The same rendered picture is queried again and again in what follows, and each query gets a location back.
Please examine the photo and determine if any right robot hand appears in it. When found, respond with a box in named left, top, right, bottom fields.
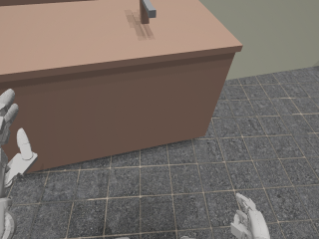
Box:
left=230, top=193, right=270, bottom=239

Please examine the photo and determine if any robot left forearm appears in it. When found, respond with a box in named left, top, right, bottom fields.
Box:
left=0, top=197, right=17, bottom=239

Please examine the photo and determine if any tap lever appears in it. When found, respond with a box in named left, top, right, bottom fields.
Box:
left=142, top=0, right=157, bottom=18

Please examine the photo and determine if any left robot hand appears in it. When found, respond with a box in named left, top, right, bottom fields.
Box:
left=0, top=89, right=38, bottom=198

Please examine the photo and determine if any counter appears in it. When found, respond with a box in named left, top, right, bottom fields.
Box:
left=0, top=0, right=243, bottom=173

